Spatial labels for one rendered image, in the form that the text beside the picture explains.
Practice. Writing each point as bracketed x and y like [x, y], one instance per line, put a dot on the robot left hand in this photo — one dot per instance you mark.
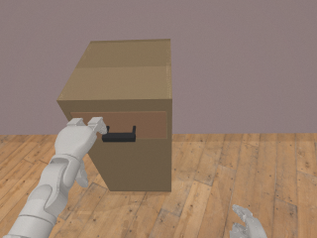
[77, 139]

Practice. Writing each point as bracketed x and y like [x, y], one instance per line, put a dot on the robot left forearm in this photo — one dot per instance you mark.
[47, 200]

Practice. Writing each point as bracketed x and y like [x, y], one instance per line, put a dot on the cabinet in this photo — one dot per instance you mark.
[126, 76]

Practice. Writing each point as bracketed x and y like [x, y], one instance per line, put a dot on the handle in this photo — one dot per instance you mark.
[119, 137]

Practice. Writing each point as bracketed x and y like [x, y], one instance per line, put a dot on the drawer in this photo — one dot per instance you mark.
[149, 124]

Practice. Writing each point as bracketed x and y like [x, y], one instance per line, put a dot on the robot right hand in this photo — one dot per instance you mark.
[252, 228]

